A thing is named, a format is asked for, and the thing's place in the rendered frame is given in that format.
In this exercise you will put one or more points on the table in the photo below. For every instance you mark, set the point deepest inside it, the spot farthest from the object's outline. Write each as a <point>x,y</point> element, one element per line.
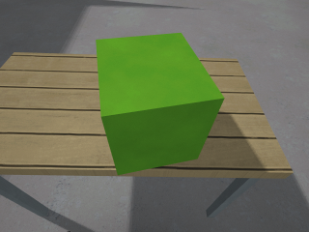
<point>50,125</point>

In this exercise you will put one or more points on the carton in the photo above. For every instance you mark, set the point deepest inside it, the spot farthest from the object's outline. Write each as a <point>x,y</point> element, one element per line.
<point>157,101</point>

